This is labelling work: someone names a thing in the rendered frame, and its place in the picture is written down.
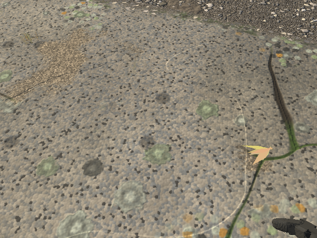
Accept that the right robot hand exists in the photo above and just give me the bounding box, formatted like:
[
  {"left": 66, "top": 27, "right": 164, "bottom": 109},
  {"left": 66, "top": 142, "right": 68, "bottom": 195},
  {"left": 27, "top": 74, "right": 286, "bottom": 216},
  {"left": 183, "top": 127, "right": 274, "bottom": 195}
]
[{"left": 271, "top": 218, "right": 317, "bottom": 238}]

